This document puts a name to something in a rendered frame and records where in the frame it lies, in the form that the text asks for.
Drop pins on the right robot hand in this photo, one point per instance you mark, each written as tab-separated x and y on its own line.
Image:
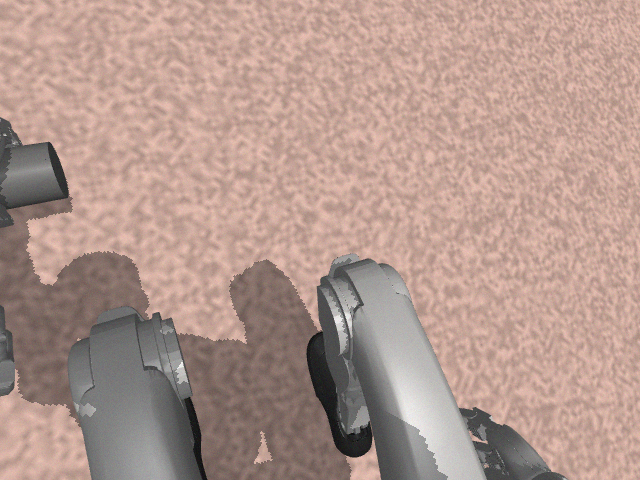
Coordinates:
508	455

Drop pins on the right robot foot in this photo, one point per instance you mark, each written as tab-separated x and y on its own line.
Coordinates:
352	445

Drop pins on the can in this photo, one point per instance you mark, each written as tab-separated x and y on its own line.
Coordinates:
31	174

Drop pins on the left robot hand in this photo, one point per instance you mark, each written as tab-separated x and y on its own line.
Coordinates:
8	138

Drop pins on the left robot foot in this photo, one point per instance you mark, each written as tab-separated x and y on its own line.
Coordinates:
196	434

